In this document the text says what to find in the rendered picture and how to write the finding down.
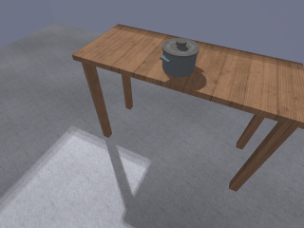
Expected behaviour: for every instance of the knob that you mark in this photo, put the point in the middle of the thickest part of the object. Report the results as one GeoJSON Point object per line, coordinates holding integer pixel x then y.
{"type": "Point", "coordinates": [181, 42]}

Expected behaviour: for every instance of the pot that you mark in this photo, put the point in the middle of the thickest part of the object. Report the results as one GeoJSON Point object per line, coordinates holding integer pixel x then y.
{"type": "Point", "coordinates": [178, 67]}

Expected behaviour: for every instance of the lid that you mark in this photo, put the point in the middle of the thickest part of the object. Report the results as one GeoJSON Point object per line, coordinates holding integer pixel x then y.
{"type": "Point", "coordinates": [191, 49]}

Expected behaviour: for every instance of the table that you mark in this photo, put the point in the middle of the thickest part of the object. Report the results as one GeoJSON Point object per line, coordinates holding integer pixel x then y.
{"type": "Point", "coordinates": [265, 86]}

